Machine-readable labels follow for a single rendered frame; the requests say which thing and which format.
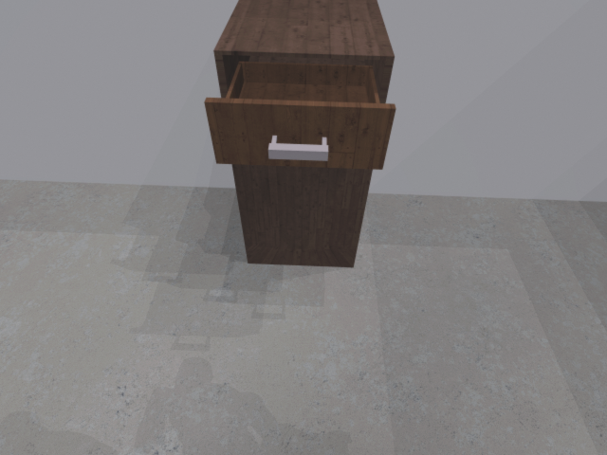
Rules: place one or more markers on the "cabinet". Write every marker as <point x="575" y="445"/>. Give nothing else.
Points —
<point x="303" y="215"/>

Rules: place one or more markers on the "drawer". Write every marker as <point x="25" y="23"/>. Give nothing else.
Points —
<point x="301" y="104"/>

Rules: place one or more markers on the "handle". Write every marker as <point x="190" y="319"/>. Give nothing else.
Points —
<point x="297" y="151"/>

